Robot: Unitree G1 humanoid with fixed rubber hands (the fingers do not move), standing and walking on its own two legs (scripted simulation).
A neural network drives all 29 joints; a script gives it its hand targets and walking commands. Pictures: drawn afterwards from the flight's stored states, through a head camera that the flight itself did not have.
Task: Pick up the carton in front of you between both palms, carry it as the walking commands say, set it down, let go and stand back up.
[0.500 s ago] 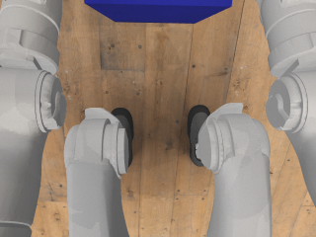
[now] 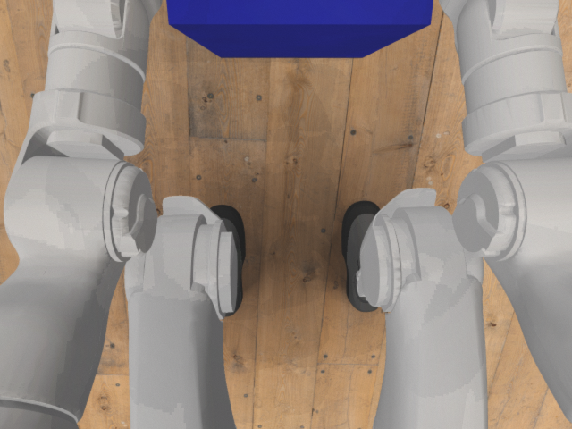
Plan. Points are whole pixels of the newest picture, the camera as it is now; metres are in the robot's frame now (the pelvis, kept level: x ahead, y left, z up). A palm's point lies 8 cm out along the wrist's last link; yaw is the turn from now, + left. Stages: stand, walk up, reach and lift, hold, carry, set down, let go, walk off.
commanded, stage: reach and lift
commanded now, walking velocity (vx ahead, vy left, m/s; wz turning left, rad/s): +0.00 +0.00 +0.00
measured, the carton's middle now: out of the picture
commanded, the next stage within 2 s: none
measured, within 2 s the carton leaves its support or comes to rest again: neither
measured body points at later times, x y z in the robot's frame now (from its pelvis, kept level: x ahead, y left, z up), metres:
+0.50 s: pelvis -0.02 -0.01 +0.11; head +0.26 +0.00 +0.46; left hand +0.51 +0.15 +0.04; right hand +0.51 -0.15 +0.04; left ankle +0.10 +0.12 -0.33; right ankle +0.10 -0.14 -0.33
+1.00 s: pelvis +0.02 +0.00 +0.24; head +0.21 +0.01 +0.64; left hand +0.47 +0.15 +0.19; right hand +0.47 -0.15 +0.19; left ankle +0.10 +0.12 -0.33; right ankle +0.10 -0.14 -0.33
